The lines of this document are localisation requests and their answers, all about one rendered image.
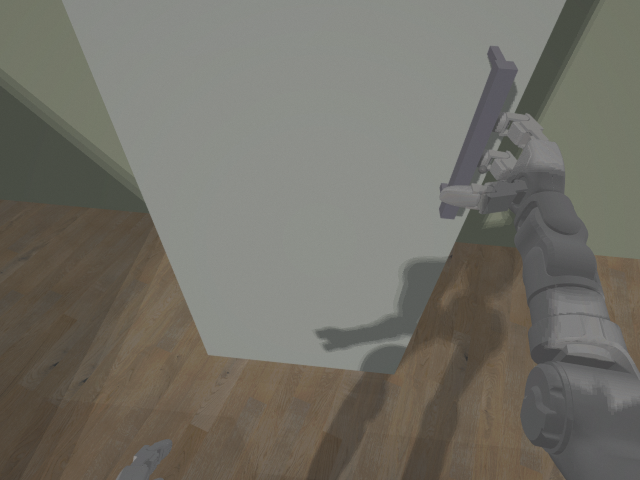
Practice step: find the handle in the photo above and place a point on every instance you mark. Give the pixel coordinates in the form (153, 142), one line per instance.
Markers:
(491, 102)

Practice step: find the robot left hand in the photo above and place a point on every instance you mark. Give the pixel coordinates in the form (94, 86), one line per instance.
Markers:
(145, 461)

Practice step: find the fridge door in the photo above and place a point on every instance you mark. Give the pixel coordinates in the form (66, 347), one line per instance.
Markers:
(290, 154)

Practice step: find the robot right hand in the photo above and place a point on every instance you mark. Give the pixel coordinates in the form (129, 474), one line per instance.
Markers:
(539, 168)

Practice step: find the robot right forearm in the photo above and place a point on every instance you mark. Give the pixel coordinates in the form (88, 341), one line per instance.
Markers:
(570, 320)

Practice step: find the robot right upper arm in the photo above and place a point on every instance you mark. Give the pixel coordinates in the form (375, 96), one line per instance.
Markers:
(587, 419)

